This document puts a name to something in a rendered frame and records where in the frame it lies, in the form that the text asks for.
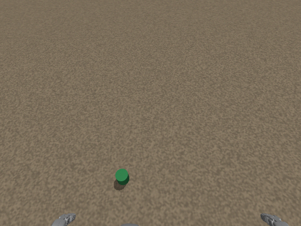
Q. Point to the tin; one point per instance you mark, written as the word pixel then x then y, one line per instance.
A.
pixel 122 176

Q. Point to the left robot hand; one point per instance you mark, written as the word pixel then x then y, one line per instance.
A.
pixel 64 219

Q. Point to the right robot hand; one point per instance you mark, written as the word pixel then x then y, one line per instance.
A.
pixel 272 220

